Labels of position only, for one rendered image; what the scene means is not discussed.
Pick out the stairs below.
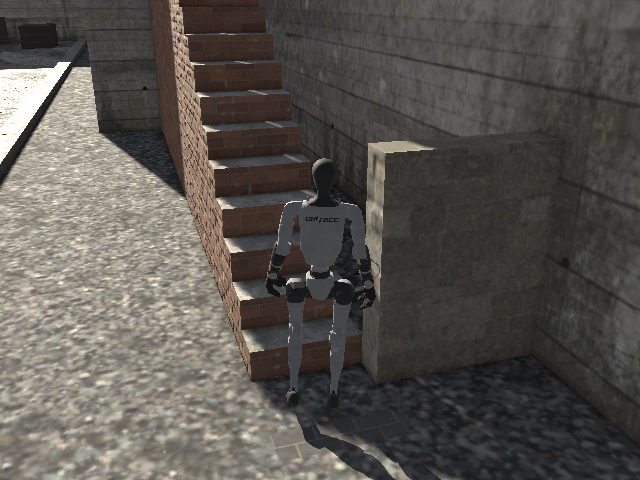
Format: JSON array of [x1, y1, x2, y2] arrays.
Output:
[[149, 0, 363, 382]]

